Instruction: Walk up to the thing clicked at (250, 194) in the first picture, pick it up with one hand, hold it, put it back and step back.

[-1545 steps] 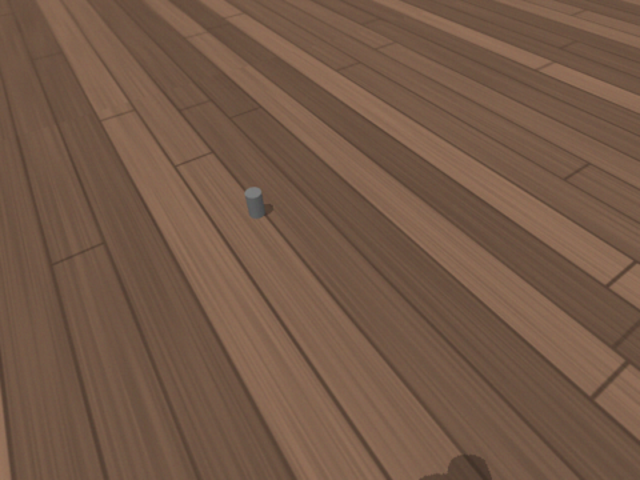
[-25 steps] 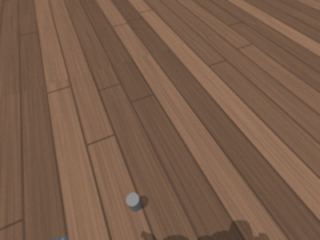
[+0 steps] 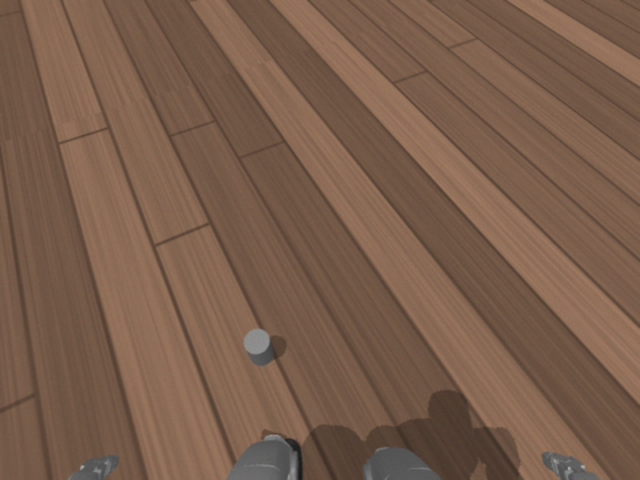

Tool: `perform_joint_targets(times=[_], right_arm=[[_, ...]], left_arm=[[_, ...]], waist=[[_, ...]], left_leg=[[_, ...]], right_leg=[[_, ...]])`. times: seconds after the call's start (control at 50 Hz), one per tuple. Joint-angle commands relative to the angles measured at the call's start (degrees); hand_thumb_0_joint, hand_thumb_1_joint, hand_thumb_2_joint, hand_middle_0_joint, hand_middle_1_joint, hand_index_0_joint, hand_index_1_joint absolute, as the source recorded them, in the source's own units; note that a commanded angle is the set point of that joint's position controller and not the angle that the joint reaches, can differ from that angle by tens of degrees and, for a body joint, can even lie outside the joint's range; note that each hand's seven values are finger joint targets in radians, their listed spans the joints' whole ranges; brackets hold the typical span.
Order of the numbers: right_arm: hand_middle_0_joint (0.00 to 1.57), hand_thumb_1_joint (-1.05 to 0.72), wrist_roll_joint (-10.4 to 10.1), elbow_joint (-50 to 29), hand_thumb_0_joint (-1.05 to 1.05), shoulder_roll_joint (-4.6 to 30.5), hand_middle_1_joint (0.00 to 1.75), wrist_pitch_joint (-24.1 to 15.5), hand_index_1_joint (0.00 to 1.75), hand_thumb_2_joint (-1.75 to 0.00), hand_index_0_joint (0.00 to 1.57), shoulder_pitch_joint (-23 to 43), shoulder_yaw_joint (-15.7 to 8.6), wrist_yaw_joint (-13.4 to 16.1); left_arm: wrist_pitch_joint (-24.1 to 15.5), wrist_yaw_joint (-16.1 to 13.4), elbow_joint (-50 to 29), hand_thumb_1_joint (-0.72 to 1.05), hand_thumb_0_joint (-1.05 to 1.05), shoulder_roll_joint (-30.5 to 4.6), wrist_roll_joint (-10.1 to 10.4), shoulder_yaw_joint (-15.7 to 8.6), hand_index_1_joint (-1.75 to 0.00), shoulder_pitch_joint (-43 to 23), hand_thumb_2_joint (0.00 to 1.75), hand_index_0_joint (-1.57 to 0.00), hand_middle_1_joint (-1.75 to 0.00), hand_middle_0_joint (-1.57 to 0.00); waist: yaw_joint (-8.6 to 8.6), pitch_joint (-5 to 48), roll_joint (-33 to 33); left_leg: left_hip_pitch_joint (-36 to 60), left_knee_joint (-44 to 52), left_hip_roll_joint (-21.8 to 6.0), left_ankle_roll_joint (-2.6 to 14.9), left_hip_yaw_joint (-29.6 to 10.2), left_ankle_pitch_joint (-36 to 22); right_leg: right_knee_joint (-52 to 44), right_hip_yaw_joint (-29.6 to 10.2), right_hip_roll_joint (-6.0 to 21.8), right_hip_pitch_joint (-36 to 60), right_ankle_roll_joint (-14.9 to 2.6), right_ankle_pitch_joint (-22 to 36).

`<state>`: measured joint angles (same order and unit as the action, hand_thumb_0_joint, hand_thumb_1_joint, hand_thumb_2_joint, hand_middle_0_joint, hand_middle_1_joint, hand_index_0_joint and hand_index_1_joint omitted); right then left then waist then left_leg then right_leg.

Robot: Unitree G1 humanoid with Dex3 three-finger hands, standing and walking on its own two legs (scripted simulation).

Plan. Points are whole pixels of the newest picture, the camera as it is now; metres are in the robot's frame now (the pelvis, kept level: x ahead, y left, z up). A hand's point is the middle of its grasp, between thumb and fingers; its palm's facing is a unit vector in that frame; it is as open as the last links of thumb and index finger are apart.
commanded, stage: step back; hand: left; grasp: from the side
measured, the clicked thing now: (259, 347) +0.47 +0.20 -0.69
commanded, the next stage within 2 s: none
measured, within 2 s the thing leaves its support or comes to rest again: neither
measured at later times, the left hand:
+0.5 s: hand out of the picture -0.02 +0.27 -0.15, palm faces +0.07 -0.92 -0.39, open 7.4 cm
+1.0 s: hand out of the picture -0.24 +0.23 -0.13, palm faces +0.00 -0.91 -0.42, open 7.3 cm
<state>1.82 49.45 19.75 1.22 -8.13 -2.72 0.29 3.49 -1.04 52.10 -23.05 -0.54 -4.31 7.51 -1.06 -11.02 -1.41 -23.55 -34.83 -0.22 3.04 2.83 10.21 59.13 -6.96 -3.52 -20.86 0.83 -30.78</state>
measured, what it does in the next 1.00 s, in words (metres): walks backwards: right foot, then left foot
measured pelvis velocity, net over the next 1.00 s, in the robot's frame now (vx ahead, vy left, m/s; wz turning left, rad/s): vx -0.29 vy -0.04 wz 0.00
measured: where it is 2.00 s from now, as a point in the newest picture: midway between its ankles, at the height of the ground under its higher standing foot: outside the picture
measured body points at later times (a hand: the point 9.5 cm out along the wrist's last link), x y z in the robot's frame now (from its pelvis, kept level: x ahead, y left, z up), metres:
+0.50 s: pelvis -0.13 +0.00 +0.00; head -0.07 +0.01 +0.44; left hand -0.03 +0.32 -0.12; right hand -0.02 -0.31 -0.12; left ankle -0.12 +0.10 -0.72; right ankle -0.08 -0.14 -0.71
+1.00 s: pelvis -0.29 -0.04 +0.00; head -0.25 -0.06 +0.45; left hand -0.24 +0.28 -0.10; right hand -0.19 -0.36 -0.12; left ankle -0.25 +0.10 -0.65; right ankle -0.28 -0.16 -0.72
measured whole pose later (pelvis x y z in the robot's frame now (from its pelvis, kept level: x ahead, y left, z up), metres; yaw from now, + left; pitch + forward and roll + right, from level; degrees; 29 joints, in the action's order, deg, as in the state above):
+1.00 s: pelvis -0.29 -0.04 +0.00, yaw +0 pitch -2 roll +2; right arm 0.3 49.6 23.9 3.2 -9.9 -3.5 1.2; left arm 3.4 0.0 49.3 -20.0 -2.4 -4.1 13.7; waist 1.2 -7.8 1.3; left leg -31.6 -62.7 6.8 -0.6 -6.9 25.1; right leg 37.5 -1.9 2.0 -16.5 -0.3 -19.2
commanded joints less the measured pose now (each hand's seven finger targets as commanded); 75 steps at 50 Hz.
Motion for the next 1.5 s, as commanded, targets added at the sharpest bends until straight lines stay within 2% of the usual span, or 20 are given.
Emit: perform_joint_targets(times=[0.0, 0.06, 0.12, 0.2, 0.36, 0.42, 0.46, 0.54, 0.7, 0.8, 0.82, 0.86, 0.94, 1.08, 1.14, 1.16, 1.2, 1.28, 1.4, 1.48], right_arm=[[0.20, -0.90, -0.2, -4.1, 0.00, 17.3, 0.30, -0.3, 0.30, -0.90, 0.20, -0.9, -4.2, 1.4], [0.20, -0.90, -0.9, -4.1, 0.00, 17.2, 0.30, 0.6, 0.30, -0.90, 0.20, 1.7, -3.9, 1.0], [0.20, -0.90, -1.1, -4.6, 0.00, 14.4, 0.30, 0.7, 0.30, -0.90, 0.20, 4.8, -3.9, 1.4], [0.20, -0.90, -1.9, -1.6, 0.00, 13.2, 0.30, 0.0, 0.30, -0.90, 0.20, -2.7, -2.9, 1.4], [0.20, -0.90, -0.9, -3.0, 0.00, 11.8, 0.30, -0.8, 0.30, -0.90, 0.20, -2.6, -2.5, 1.3], [0.20, -0.90, 0.4, -2.5, 0.00, 16.5, 0.30, -1.4, 0.30, -0.90, 0.20, -5.3, -4.4, 1.2], [0.20, -0.90, -0.1, -3.9, 0.00, 23.5, 0.30, -1.3, 0.30, -0.90, 0.20, -2.7, -5.8, 0.5], [0.20, -0.90, -0.1, -4.8, 0.00, 16.4, 0.30, -1.2, 0.30, -0.90, 0.20, 2.1, -3.8, 1.5], [0.20, -0.90, 0.0, -6.1, 0.00, 16.9, 0.30, -0.9, 0.30, -0.90, 0.20, -0.3, -4.2, 1.4], [0.20, -0.90, -0.7, -6.9, 0.00, 18.3, 0.30, 0.7, 0.30, -0.90, 0.20, 3.5, -4.4, 1.0], [0.20, -0.90, -0.9, -6.9, 0.00, 15.9, 0.30, 0.8, 0.30, -0.90, 0.20, 2.5, -3.8, 0.8], [0.20, -0.90, -1.0, -8.2, 0.00, 14.0, 0.30, 0.8, 0.30, -0.90, 0.20, 6.1, -3.8, 1.8], [0.20, -0.90, -1.6, -3.8, 0.00, 13.7, 0.30, 0.2, 0.30, -0.90, 0.20, -2.9, -3.3, 1.6], [0.20, -0.90, -0.6, -4.2, 0.00, 12.2, 0.30, -0.5, 0.30, -0.90, 0.20, -2.9, -2.6, 1.5], [0.20, -0.90, -0.3, -1.2, 0.00, 12.6, 0.30, -0.9, 0.30, -0.90, 0.20, -8.6, -3.2, 1.4], [0.20, -0.90, 0.4, -1.3, 0.00, 15.5, 0.30, -0.9, 0.30, -0.90, 0.20, -8.5, -4.2, 1.6], [0.20, -0.90, 0.1, -3.5, 0.00, 25.3, 0.30, -0.8, 0.30, -0.90, 0.20, -3.2, -5.7, 0.9], [0.20, -0.90, 0.2, -4.1, 0.00, 17.3, 0.30, -1.2, 0.30, -0.90, 0.20, 2.0, -3.2, 2.1], [0.20, -0.90, 0.7, -3.9, 0.00, 17.1, 0.30, -0.7, 0.30, -0.90, 0.20, -2.2, -3.8, 1.6], [0.20, -0.90, 0.0, -4.1, 0.00, 17.9, 0.30, 0.8, 0.30, -0.90, 0.20, 1.5, -3.7, 0.8]], left_arm=[[-1.9, 0.3, -3.7, 0.90, 0.00, -8.7, -0.1, -2.9, -0.30, 5.6, 0.90, -0.20, -0.30, -0.20], [-2.0, 0.7, -0.7, 0.90, 0.00, -8.5, -0.6, -3.5, -0.30, 13.4, 0.90, -0.20, -0.30, -0.20], [-2.3, 0.5, -7.1, 0.90, 0.00, -19.9, -2.2, -6.0, -0.30, 3.3, 0.90, -0.20, -0.30, -0.20], [-3.3, -0.4, -9.7, 0.90, 0.00, -12.3, -1.6, -4.2, -0.30, -4.5, 0.90, -0.20, -0.30, -0.20], [-2.0, -1.0, -11.0, 0.90, 0.00, -12.1, -0.6, -3.4, -0.30, 3.1, 0.90, -0.20, -0.30, -0.20], [-1.3, -0.5, -12.8, 0.90, 0.00, -9.7, 0.2, -2.3, -0.30, 2.8, 0.90, -0.20, -0.30, -0.20], [-1.3, -1.4, -12.5, 0.90, 0.00, -10.6, 0.0, -3.2, -0.30, -2.5, 0.90, -0.20, -0.30, -0.20], [-1.1, -1.3, -9.9, 0.90, 0.00, -10.0, 0.6, -3.2, -0.30, 3.0, 0.90, -0.20, -0.30, -0.20], [-1.6, -0.1, -9.5, 0.90, 0.00, -8.8, -0.2, -3.3, -0.30, 4.7, 0.90, -0.20, -0.30, -0.20], [-2.0, 0.8, -3.9, 0.90, 0.00, -8.7, -0.8, -3.8, -0.30, 15.2, 0.90, -0.20, -0.30, -0.20], [-2.3, 0.8, -4.1, 0.90, 0.00, -11.0, -1.8, -4.4, -0.30, 14.4, 0.90, -0.20, -0.30, -0.20], [-1.8, 0.6, -8.8, 0.90, 0.00, -21.8, -2.3, -6.7, -0.30, 5.5, 0.90, -0.20, -0.30, -0.20], [-2.7, -0.3, -11.4, 0.90, 0.00, -13.0, -2.3, -4.5, -0.30, -4.8, 0.90, -0.20, -0.30, -0.20], [-1.7, -1.2, -11.5, 0.90, 0.00, -12.6, -1.8, -4.0, -0.30, 2.2, 0.90, -0.20, -0.30, -0.20], [-0.6, -0.7, -11.9, 0.90, 0.00, -12.0, -0.8, -3.1, -0.30, 0.3, 0.90, -0.20, -0.30, -0.20], [-0.3, -0.5, -12.2, 0.90, 0.00, -9.8, -0.6, -2.3, -0.30, 1.3, 0.90, -0.20, -0.30, -0.20], [-0.5, -1.1, -12.6, 0.90, 0.00, -11.3, -0.5, -3.5, -0.30, -4.4, 0.90, -0.20, -0.30, -0.20], [-0.2, -0.7, -8.8, 0.90, 0.00, -10.6, 0.3, -3.3, -0.30, 2.2, 0.90, -0.20, -0.30, -0.20], [-1.8, 0.3, -8.3, 0.90, 0.00, -8.8, -0.7, -2.8, -0.30, 1.7, 0.90, -0.20, -0.30, -0.20], [-3.1, 0.7, -1.8, 0.90, 0.00, -9.3, -1.3, -3.3, -0.30, 10.3, 0.90, -0.20, -0.30, -0.20]], waist=[[-0.15, 17.7, 10.3], [2.67, 18.3, 9.3], [4.15, 5.9, -15.1], [-1.47, 7.3, -7.5], [3.03, 13.6, -9.1], [1.48, 16.2, 0.2], [-2.69, 15.0, 14.5], [2.10, 11.2, 7.6], [-0.60, 14.7, 11.2], [3.53, 17.8, 12.6], [3.19, 16.1, 5.8], [6.08, 6.3, -16.6], [-1.03, 7.7, -7.0], [3.74, 12.6, -11.6], [1.19, 15.4, -6.7], [1.70, 15.6, -1.3], [-1.61, 12.7, 14.9], [3.41, 12.0, 6.0], [-0.55, 14.9, 10.5], [2.95, 16.3, 10.8]], left_leg=[[15.9, 8.5, -14.4, 9.70, -17.6, -11.6], [6.1, 6.8, -11.2, 4.70, -14.9, -0.3], [-4.8, -25.5, 5.1, -4.05, -10.0, 23.2], [-4.7, -33.1, 8.6, -3.31, -12.3, 14.3], [1.2, -0.3, 2.7, -2.69, -3.8, 13.8], [16.0, 11.2, -7.0, 0.62, -15.1, -12.5], [9.1, 14.1, -21.8, 14.81, -35.0, -21.0], [10.8, 9.6, -14.5, 10.04, -18.1, -22.5], [17.9, 9.3, -16.0, 11.70, -17.4, -14.4], [5.1, 7.1, -12.0, 5.08, -14.4, 1.3], [-1.9, 2.7, -8.1, 1.74, -12.3, 8.1], [-6.9, -24.7, 4.8, -4.32, -10.0, 23.9], [-4.3, -34.5, 7.4, -3.90, -11.7, 14.8], [-1.5, -8.5, 2.1, -3.72, -4.7, 19.1], [9.5, 11.4, 2.5, -2.67, -1.2, 1.4], [14.3, 12.6, -4.6, -0.27, -11.3, -2.3], [2.8, 16.6, -23.6, 15.47, -36.7, -11.5], [6.3, 8.8, -15.2, 10.29, -17.4, -20.8], [17.5, 7.3, -14.2, 10.51, -16.3, -10.9], [5.3, 4.7, -10.6, 5.14, -12.2, 8.3]], right_leg=[[-16.7, 4.2, 2.9, 2.3, -0.76, 2.7], [-32.9, 6.6, 2.5, 13.6, -3.02, 13.9], [-46.5, -28.6, 28.5, -5.6, -19.41, 6.4], [-36.2, -4.5, 14.9, 1.7, -10.49, 33.6], [-24.4, -3.5, 16.6, 18.7, -11.44, 48.8], [-16.0, -0.8, 10.0, 3.3, -4.98, 30.2], [3.9, -0.6, -1.4, -2.1, -1.85, -6.9], [14.7, -4.1, -1.3, -7.6, -2.41, 0.7], [-5.6, 1.3, 1.8, -3.2, 0.79, 1.0], [-31.8, 7.7, 2.8, 13.8, -2.77, 12.4], [-35.0, 0.5, 6.3, 15.2, -4.42, 9.3], [-47.3, -28.1, 29.1, -7.1, -18.43, -0.4], [-36.2, -4.7, 16.6, -1.7, -11.18, 24.3], [-28.6, -4.3, 18.4, 15.4, -11.65, 39.8], [-20.7, -1.0, 15.4, 11.8, -8.20, 36.0], [-17.4, -0.5, 12.9, 3.0, -5.69, 26.1], [5.0, 1.6, 1.1, -2.2, -1.44, -6.5], [14.5, -2.9, -0.6, -5.0, -2.15, 0.7], [-11.1, 3.6, 2.2, -3.1, 0.15, 0.6], [-35.3, 8.0, 1.3, 13.7, -3.13, 10.8]])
